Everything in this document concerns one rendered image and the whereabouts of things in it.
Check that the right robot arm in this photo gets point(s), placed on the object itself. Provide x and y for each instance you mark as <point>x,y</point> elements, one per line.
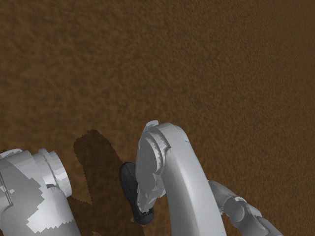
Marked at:
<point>248,219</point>

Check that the right robot hand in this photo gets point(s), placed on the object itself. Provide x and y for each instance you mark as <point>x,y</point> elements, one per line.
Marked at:
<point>221,194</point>

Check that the right robot foot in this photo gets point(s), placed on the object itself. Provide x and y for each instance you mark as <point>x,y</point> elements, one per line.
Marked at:
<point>129,186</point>

